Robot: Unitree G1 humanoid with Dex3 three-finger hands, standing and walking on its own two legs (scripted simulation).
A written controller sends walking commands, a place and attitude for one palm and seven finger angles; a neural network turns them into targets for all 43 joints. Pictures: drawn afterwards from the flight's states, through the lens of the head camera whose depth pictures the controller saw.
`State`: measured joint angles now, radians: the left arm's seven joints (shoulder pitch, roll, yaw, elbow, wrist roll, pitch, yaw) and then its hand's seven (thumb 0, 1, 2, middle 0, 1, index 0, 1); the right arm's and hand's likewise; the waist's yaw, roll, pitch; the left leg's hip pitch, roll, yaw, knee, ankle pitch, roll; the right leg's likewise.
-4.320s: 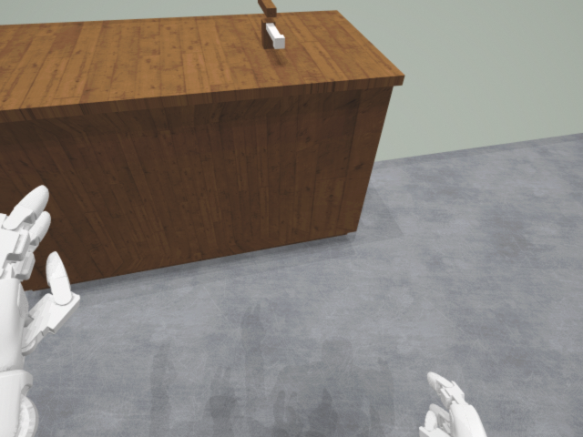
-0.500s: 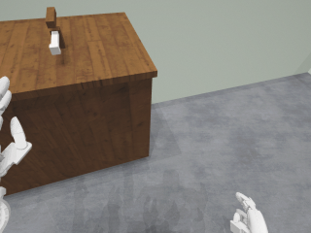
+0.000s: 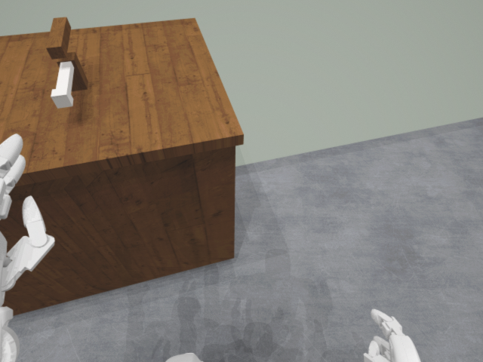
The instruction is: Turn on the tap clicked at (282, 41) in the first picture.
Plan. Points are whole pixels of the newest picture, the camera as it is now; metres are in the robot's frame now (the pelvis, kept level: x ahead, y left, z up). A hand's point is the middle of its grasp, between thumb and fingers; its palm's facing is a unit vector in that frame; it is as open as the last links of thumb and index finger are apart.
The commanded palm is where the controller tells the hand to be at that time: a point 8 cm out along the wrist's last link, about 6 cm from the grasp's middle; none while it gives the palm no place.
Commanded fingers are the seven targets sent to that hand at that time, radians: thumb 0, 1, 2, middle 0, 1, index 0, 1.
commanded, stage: take the last steps up to it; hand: left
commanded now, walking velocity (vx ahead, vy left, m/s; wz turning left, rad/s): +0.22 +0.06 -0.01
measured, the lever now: (62, 98) +0.55 +0.40 +0.11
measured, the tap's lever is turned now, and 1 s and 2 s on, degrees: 0 0 0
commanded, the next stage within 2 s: come to a stop and stand still in 0.36 s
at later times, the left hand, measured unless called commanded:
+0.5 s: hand (101, 175) +0.31 +0.21 +0.17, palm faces +0.42 -0.81 -0.41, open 7.4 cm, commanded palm +0.25 +0.26 +0.18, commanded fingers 0.00 0.90 0.90 -0.20 -0.30 -0.20 -0.30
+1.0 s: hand (92, 152) +0.34 +0.22 +0.19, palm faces +0.41 -0.77 -0.48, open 7.4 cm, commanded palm +0.26 +0.24 +0.18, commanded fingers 0.00 0.90 0.90 -0.20 -0.30 -0.20 -0.30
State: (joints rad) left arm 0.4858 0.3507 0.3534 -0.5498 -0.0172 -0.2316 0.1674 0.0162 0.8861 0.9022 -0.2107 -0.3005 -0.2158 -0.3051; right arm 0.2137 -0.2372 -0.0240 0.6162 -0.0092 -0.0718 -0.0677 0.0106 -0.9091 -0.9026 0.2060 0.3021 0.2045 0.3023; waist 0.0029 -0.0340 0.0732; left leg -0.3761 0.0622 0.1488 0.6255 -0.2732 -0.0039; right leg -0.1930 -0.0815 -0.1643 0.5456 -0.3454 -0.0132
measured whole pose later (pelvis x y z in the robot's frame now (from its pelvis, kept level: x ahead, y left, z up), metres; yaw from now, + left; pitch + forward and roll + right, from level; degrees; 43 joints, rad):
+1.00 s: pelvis +0.10 -0.03 +0.00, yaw -1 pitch -1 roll +0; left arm 0.28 0.46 0.38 -0.40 0.00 -0.22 0.08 0.02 0.88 0.90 -0.21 -0.30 -0.22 -0.31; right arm 0.20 -0.15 0.02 0.60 -0.01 -0.12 -0.05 0.01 -0.91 -0.90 0.21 0.30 0.21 0.30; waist 0.08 0.01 0.07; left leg -0.33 0.07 0.05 0.56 -0.20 -0.01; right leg -0.23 0.03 -0.08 0.51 -0.27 -0.05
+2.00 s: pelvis +0.12 +0.02 +0.01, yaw -2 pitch +0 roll -1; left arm 0.40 0.36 0.34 -0.44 -0.05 -0.17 0.10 0.02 0.89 0.90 -0.21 -0.30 -0.21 -0.30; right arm 0.18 -0.19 0.04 0.56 -0.01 -0.08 -0.04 0.01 -0.91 -0.90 0.21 0.30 0.21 0.30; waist 0.03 -0.03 0.03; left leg -0.22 -0.04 0.03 0.40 -0.18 0.06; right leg -0.13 -0.01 0.00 0.33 -0.20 0.03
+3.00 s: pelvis +0.17 +0.03 -0.02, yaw -1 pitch +0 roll -1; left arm 0.43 0.38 0.36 -0.50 -0.05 -0.23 0.12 0.02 0.89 0.90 -0.21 -0.30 -0.21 -0.30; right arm 0.22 -0.20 0.01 0.59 0.02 -0.05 -0.02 0.01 -0.91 -0.90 0.21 0.30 0.21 0.30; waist 0.01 -0.01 0.02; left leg -0.32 -0.05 0.07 0.77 -0.40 0.05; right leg -0.19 -0.04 -0.02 0.66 -0.46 0.04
